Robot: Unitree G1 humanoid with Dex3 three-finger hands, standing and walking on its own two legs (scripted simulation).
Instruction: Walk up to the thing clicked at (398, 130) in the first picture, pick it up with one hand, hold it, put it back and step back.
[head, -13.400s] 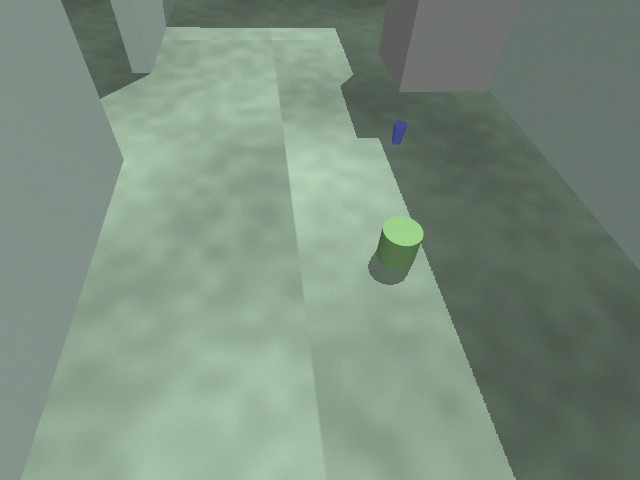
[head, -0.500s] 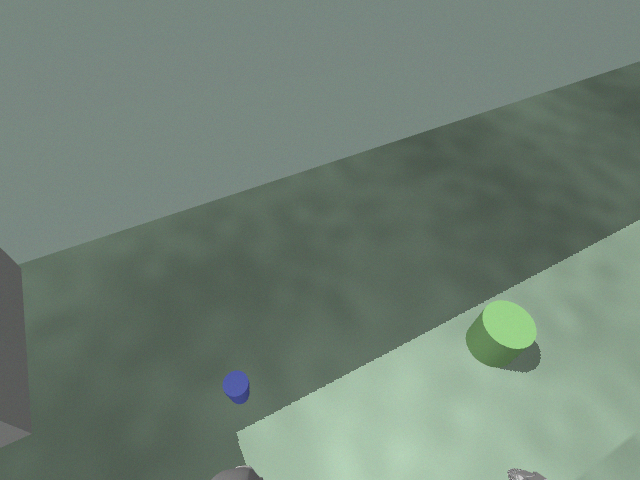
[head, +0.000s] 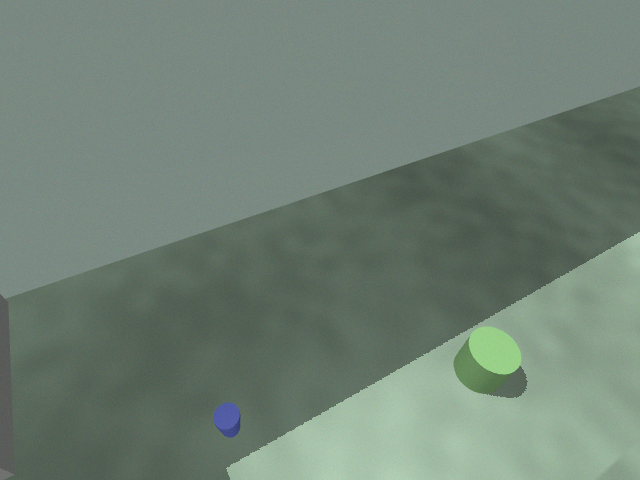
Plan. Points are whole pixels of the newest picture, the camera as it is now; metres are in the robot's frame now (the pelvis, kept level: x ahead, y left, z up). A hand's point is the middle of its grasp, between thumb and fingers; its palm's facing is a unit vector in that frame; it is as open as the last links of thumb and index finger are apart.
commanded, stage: stand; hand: left
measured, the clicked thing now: (229, 422) +0.42 +0.20 -0.72
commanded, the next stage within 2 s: none
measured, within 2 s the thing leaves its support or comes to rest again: neither
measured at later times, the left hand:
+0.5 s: hand out of the picture +0.11 +0.25 -0.16, palm faces -0.04 -0.94 -0.33, open 7.3 cm
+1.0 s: hand out of the picture +0.10 +0.25 -0.16, palm faces -0.03 -0.94 -0.33, open 7.3 cm
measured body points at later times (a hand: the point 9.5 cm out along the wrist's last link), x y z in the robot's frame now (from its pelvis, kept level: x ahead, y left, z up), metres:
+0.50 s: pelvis +0.02 +0.00 +0.00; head +0.04 +0.01 +0.45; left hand +0.11 +0.30 -0.13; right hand +0.11 -0.29 -0.13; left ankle +0.05 +0.12 -0.75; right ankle -0.01 -0.13 -0.75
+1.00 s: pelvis +0.03 +0.00 +0.00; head +0.04 +0.00 +0.45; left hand +0.11 +0.30 -0.13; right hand +0.11 -0.30 -0.13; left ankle +0.05 +0.12 -0.75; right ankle -0.01 -0.13 -0.75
